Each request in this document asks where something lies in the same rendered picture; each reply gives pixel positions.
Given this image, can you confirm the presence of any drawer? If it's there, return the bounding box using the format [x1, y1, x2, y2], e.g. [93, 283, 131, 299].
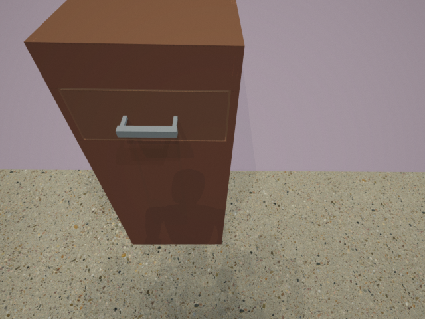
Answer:
[60, 88, 228, 140]

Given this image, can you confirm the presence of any cabinet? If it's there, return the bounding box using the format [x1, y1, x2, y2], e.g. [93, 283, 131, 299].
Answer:
[24, 0, 245, 245]

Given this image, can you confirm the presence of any handle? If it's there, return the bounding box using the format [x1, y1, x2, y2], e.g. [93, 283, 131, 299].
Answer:
[116, 116, 178, 138]

